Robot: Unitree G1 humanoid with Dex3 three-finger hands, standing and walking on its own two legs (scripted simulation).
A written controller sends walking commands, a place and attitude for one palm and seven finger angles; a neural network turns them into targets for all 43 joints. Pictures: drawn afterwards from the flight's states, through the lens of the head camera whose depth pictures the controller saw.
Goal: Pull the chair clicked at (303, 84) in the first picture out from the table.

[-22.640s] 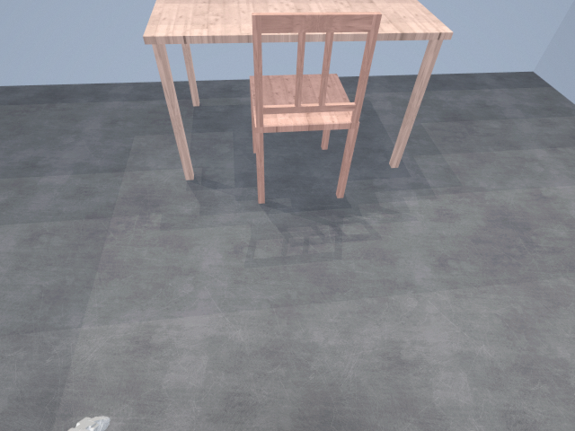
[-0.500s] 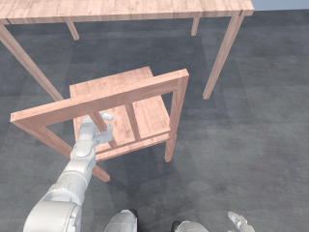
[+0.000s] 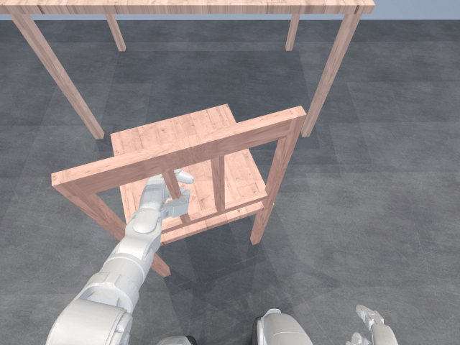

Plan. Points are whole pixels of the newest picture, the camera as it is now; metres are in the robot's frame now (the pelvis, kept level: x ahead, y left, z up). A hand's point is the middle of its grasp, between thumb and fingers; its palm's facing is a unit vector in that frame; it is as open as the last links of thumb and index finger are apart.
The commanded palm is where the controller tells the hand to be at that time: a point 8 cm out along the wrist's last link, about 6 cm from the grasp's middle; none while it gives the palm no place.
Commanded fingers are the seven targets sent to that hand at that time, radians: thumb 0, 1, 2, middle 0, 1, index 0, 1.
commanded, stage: step backward, pulling the chair out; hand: left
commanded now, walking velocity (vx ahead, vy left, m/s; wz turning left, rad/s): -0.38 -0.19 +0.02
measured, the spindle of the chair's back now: (177, 198) +0.40 +0.12 -0.11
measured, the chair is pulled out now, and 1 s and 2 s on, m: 0.45 0.65 0.65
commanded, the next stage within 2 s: stop walking, hand still on the chair in 0.30 s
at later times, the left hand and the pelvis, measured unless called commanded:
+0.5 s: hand (184, 266) +0.24 +0.09 -0.06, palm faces -0.03 -0.99 -0.16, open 5.3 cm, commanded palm +0.23 +0.14 -0.06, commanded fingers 0.00 0.90 0.90 -0.50 -1.45 -0.50 -1.45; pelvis -0.12 -0.01 -0.01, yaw +3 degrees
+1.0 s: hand (175, 311) +0.17 +0.10 -0.06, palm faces -0.09 -0.98 -0.17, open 5.3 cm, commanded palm +0.16 +0.15 -0.06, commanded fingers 0.00 0.90 0.90 -0.50 -1.45 -0.50 -1.45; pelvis -0.12 +0.00 +0.00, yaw +1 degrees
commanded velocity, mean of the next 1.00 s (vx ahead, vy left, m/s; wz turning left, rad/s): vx -0.03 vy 0.00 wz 0.01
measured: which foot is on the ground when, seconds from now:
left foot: down 0.00-0.14, up 0.16-0.46, down 0.48-1.00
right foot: up 0.00-0.08, down 0.10-1.00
